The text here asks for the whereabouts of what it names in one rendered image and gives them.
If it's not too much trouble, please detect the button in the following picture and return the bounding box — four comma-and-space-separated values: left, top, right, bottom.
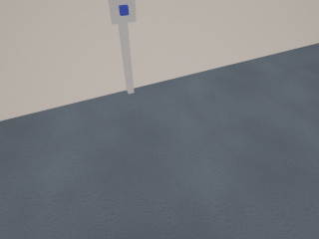
119, 4, 130, 16

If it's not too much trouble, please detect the panel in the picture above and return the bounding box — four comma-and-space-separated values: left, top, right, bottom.
108, 0, 137, 94

